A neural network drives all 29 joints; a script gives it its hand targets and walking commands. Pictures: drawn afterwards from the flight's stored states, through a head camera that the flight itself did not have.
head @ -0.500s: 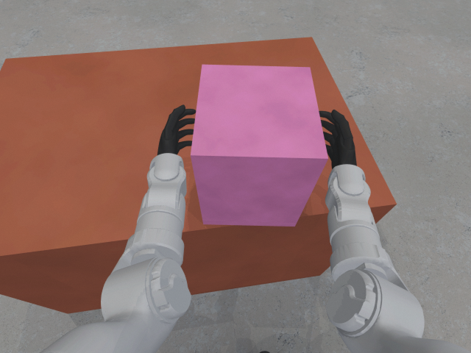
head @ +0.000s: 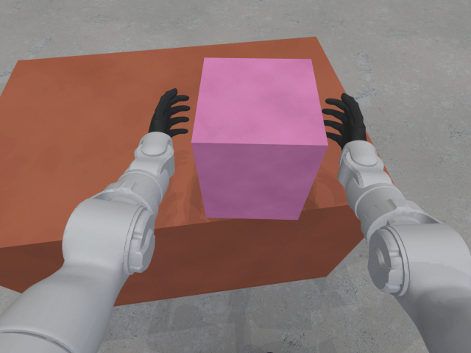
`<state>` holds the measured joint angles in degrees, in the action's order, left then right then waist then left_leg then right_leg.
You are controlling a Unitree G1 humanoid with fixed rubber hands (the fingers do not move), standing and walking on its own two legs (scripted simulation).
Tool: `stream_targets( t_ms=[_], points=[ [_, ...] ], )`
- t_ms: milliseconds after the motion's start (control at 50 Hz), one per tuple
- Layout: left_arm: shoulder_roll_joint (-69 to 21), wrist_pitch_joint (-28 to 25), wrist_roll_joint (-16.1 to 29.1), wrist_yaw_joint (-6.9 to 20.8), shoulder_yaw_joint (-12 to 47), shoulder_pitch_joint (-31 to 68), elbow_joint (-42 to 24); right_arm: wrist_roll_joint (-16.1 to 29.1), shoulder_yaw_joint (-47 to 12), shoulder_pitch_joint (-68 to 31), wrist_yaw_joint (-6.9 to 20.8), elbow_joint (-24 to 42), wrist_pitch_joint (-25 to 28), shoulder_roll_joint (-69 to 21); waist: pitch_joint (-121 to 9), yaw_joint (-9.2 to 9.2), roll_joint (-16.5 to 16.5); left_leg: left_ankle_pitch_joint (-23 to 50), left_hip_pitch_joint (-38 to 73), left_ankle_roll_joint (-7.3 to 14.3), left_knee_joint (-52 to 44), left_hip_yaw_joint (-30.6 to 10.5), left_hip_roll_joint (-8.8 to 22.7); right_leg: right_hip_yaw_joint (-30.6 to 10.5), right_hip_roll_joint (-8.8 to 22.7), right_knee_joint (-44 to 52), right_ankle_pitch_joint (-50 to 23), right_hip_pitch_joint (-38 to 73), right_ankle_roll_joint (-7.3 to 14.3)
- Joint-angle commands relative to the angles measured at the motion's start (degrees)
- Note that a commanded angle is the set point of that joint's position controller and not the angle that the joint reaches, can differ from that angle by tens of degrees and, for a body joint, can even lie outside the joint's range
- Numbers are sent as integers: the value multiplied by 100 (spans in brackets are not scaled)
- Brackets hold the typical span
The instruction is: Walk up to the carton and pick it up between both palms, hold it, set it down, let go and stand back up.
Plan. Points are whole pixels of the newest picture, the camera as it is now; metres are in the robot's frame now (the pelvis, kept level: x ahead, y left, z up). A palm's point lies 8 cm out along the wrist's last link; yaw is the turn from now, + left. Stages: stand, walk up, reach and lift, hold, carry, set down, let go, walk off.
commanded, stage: set down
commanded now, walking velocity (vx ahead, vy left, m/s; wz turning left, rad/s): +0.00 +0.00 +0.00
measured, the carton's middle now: (254, 144) +0.50 -0.02 +0.02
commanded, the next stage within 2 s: none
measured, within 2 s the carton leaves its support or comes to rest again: neither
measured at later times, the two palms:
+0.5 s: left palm (150, 96) +0.48 +0.15 +0.16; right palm (378, 106) +0.46 -0.21 +0.15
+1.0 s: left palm (135, 90) +0.46 +0.16 +0.19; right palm (381, 97) +0.45 -0.20 +0.18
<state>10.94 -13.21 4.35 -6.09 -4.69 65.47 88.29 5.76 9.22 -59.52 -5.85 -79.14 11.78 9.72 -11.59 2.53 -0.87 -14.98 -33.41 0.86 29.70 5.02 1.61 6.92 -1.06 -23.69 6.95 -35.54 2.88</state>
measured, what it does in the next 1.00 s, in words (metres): stands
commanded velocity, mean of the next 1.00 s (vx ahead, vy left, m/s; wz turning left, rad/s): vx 0.00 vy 0.00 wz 0.00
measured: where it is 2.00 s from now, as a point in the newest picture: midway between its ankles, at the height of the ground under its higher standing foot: outside the picture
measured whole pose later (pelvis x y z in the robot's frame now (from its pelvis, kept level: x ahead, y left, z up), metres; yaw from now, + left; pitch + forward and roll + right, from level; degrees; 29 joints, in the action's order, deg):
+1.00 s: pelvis -0.01 -0.02 +0.01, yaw +1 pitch +10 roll +0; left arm 18.3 7.4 8.1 -1.8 -3.3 67.5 73.6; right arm 20.3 -1.1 -65.6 -9.6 -70.7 -8.6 13.2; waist -7.3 3.1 1.5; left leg -11.1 -19.5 -0.5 21.1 4.2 1.7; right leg 7.4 -2.0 -16.9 4.6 -22.3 4.2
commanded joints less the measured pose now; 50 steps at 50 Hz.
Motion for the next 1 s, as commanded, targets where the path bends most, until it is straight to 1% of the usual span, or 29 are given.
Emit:
stream_targets(
  t_ms=[0, 40, 80, 100, 160, 220, 240, 280, 320, 360, 380, 400, 440, 480, 500, 520, 560, 600, 620, 660, 680, 720, 780, 800, 820, 840, 900, 940, 980],
  points=[
    [835, -139, 775, -1, 677, 2803, -495, 601, -435, -2716, 139, 456, -152, 981, -2815, 99, 12, 1390, 726, -444, -197, -466, 32, -447, 43, -274, -973, 1541, -117],
    [807, -77, 989, 1, 956, 2921, -443, 766, -620, -2935, 190, 558, -253, 1020, -2973, 88, -100, 1301, 593, -430, -200, -504, 27, -499, 82, -357, -1007, 1460, -124],
    [793, -30, 1133, 38, 1169, 3232, -553, 866, -576, -3077, 233, 473, -371, 1078, -3014, 139, -397, 1125, 566, -441, -195, -535, 16, -513, 141, -400, -765, 1324, -52],
    [859, -14, 1119, 39, 1175, 3229, -661, 898, -596, -3105, 261, 606, -390, 1141, -3337, 44, -461, 1281, 636, -446, -148, -511, -5, -510, 136, -450, -899, 1343, -42],
    [1025, 90, 1037, 81, 1044, 3305, -725, 985, -628, -3085, 250, 581, -503, 1174, -3813, 63, -348, 1548, 477, -410, -82, -488, -51, -555, 153, -526, -1529, 1822, -145],
    [1206, 317, 796, 177, 910, 3237, -768, 980, -614, -2987, 133, 369, -669, 1231, -3691, 115, -373, 1723, 352, -398, -220, -428, -141, -612, 193, -470, -2162, 2454, -150],
    [1256, 364, 768, 205, 849, 3233, -880, 1014, -577, -2963, 95, 512, -669, 1244, -3868, 120, -394, 1740, 311, -397, -215, -411, -165, -635, 201, -512, -2242, 2694, -179],
    [1277, 455, 655, 227, 665, 3138, -1026, 1044, -667, -2947, 32, 621, -705, 1214, -3752, 72, -184, 1738, 72, -392, -339, -376, -212, -687, 204, -535, -2703, 3121, -267],
    [1467, 517, 638, 259, 482, 3207, -1256, 980, -623, -3067, -89, 1003, -736, 1198, -4125, 162, 21, 1635, -342, -314, -457, -333, -291, -775, 275, -638, -3448, 3957, -369],
    [1571, 588, 601, 278, 303, 3130, -1398, 1002, -747, -3247, -160, 1515, -798, 1123, -4144, 49, 337, 1448, -586, -223, -611, -344, -338, -864, 304, -681, -3671, 4489, -452],
    [1604, 631, 606, 291, 301, 3145, -1376, 973, -748, -3356, -193, 1708, -862, 1100, -4165, 63, 409, 1353, -615, -187, -682, -336, -358, -840, 292, -661, -3643, 4575, -487],
    [1624, 711, 605, 315, 309, 3026, -1157, 954, -768, -3284, -224, 1585, -972, 1002, -3791, 84, 387, 1087, -754, -121, -767, -313, -357, -917, 329, -601, -3470, 4642, -503],
    [1670, 860, 787, 380, 394, 3065, -1300, 1038, -813, -3354, -294, 1887, -1147, 1068, -3692, 132, 504, 888, -773, -82, -858, -251, -370, -947, 340, -517, -3331, 4752, -523],
    [1709, 1011, 915, 429, 437, 3108, -1215, 1094, -862, -3317, -341, 1855, -1388, 1009, -3417, 203, 539, 788, -580, -72, -845, -300, -357, -972, 354, -352, -2766, 4524, -484],
    [1748, 1082, 976, 432, 459, 3207, -1339, 1135, -817, -3436, -357, 1981, -1493, 1064, -3502, 165, 458, 818, -373, -72, -888, -314, -336, -918, 322, -301, -2542, 4343, -439],
    [1683, 1166, 1052, 413, 577, 3355, -1320, 1187, -841, -3550, -340, 1810, -1608, 1028, -3222, 155, 280, 807, -188, -115, -908, -360, -298, -898, 304, -240, -2197, 3970, -384],
    [1732, 1343, 1124, 393, 716, 3459, -1170, 1204, -792, -3606, -312, 1471, -1802, 1098, -2766, 217, 235, 682, 151, -135, -906, -393, -213, -785, 207, -52, -1523, 3355, -298],
    [1611, 1526, 1216, 364, 767, 3468, -1224, 1317, -834, -3601, -313, 1382, -1970, 1062, -2622, 162, 33, 750, 601, -178, -920, -454, -179, -747, 206, 108, -1096, 2936, -251],
    [1584, 1576, 1226, 366, 908, 3461, -1172, 1291, -783, -3558, -320, 1265, -2015, 1100, -2569, 232, -111, 723, 750, -198, -898, -467, -151, -708, 169, 161, -939, 2742, -216],
    [1550, 1627, 1285, 348, 931, 3497, -1143, 1239, -771, -3575, -290, 1152, -2091, 1115, -2525, 257, -153, 611, 923, -188, -920, -467, -133, -637, 119, 228, -548, 2436, -170],
    [1572, 1656, 1219, 310, 899, 3553, -1308, 1252, -719, -3628, -280, 1186, -2082, 1157, -2641, 149, -257, 739, 1071, -215, -910, -463, -112, -612, 95, 247, -557, 2422, -154],
    [1516, 1763, 1079, 264, 831, 3441, -1423, 1236, -672, -3551, -267, 1119, -2097, 1148, -2649, 170, -351, 1076, 1316, -258, -929, -512, -86, -586, 45, 226, -928, 2493, -152],
    [1554, 1923, 754, 271, 554, 3218, -1793, 1319, -694, -3220, -300, 1027, -2076, 1216, -2726, 70, -558, 1756, 1662, -365, -820, -435, -164, -556, 5, 257, -1566, 2840, -178],
    [1551, 1979, 724, 296, 416, 3059, -1713, 1358, -775, -3217, -318, 1077, -2072, 1181, -2355, 39, -370, 1913, 1498, -372, -804, -453, -156, -621, 7, 260, -1790, 3042, -191],
    [1532, 1980, 643, 323, 345, 2936, -1859, 1430, -811, -2982, -327, 995, -2060, 1127, -2362, 34, -407, 2061, 1536, -349, -832, -386, -176, -586, -3, 230, -2113, 3301, -225],
    [1503, 2017, 561, 360, 285, 2718, -1860, 1469, -892, -2918, -329, 1089, -2037, 1134, -2267, 41, -278, 2116, 1556, -331, -847, -413, -182, -619, -10, 235, -2302, 3404, -254],
    [1373, 1948, 255, 438, 3, 2006, -2171, 1471, -1019, -2285, -402, 1459, -1852, 1026, -2193, -42, -229, 2207, 1479, -350, -900, -341, -241, -704, 32, 224, -2657, 4071, -294],
    [1307, 1874, 101, 493, -180, 1459, -2421, 1441, -1043, -1855, -421, 1754, -1752, 970, -2079, -76, -70, 2281, 1387, -341, -940, -298, -283, -712, -17, 165, -2889, 4449, -358],
    [1212, 1821, -25, 543, -258, 1128, -2703, 1263, -918, -1594, -452, 2078, -1603, 967, -1998, -17, 47, 2320, 1662, -298, -996, -311, -259, -616, -53, 240, -2697, 4385, -376]
  ],
)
